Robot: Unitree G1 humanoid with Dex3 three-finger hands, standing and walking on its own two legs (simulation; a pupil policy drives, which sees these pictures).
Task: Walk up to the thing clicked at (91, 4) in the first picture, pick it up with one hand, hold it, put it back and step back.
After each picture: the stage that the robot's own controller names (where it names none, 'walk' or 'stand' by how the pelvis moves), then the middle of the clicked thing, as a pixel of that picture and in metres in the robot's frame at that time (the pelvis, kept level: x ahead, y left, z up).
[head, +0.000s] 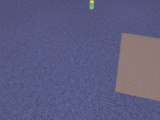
stand; (91, 4) +2.29 -0.13 -0.72
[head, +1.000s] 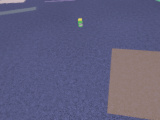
walk; (80, 22) +2.16 +0.21 -0.70
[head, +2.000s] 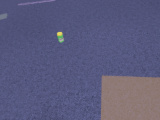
walk; (60, 37) +1.49 +0.43 -0.72
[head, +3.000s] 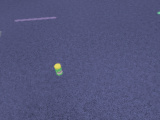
walk; (58, 69) +1.02 +0.35 -0.72
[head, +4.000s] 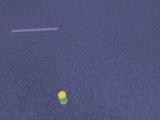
walk; (62, 98) +0.68 +0.25 -0.71
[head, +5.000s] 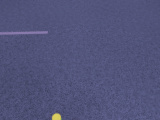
walk; out of the picture +0.44 +0.20 -0.69
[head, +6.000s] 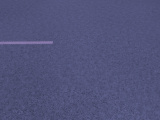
stand; out of the picture +0.39 +0.18 -0.72
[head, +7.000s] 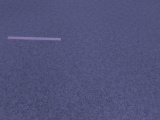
stand; out of the picture +0.39 +0.16 -0.72
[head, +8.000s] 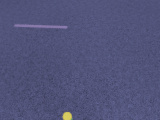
stand; (67, 118) +0.42 +0.14 -0.71
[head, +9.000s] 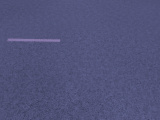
stand; out of the picture +0.42 +0.15 -0.72
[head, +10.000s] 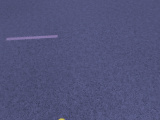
walk; out of the picture +0.42 +0.24 -0.72
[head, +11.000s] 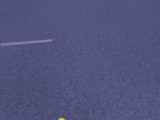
stand; out of the picture +0.45 +0.22 -0.71
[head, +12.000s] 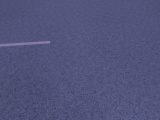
stand; out of the picture +0.43 +0.20 -0.72
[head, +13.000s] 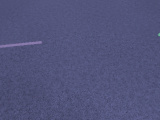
stand; out of the picture +0.44 +0.23 -0.72
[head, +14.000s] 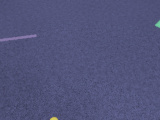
stand; out of the picture +0.42 +0.23 -0.72
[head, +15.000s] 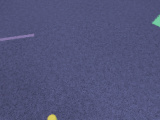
stand; out of the picture +0.43 +0.25 -0.72
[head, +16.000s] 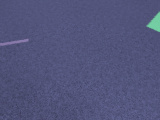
stand; out of the picture +0.38 +0.24 -0.71
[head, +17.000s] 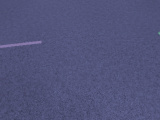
stand; out of the picture +0.41 +0.22 -0.72
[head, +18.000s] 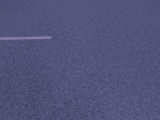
stand; out of the picture +0.41 +0.17 -0.71
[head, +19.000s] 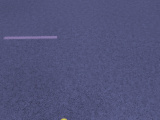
stand; out of the picture +0.43 +0.17 -0.72
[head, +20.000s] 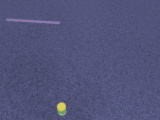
stand; (61, 109) +0.49 +0.14 -0.70
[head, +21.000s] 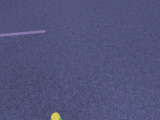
stand; (56, 119) +0.43 +0.25 -0.71
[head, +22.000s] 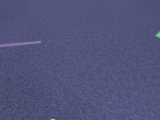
stand; out of the picture +0.46 +0.25 -0.72
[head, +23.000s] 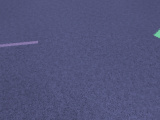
stand; out of the picture +0.44 +0.26 -0.73
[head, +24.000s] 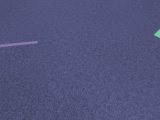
stand; out of the picture +0.43 +0.26 -0.73
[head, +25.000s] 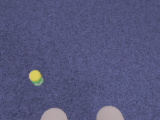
go down; (36, 78) +0.48 +0.24 -0.50
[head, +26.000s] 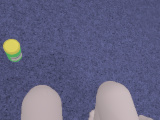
go down; (13, 51) +0.51 +0.27 -0.31
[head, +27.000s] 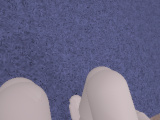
close in; out of the picture +0.50 +0.31 -0.25
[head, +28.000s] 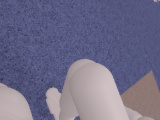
close; out of the picture +0.48 +0.34 -0.23
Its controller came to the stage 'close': yes
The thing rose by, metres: 0.00
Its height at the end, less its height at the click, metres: +0.00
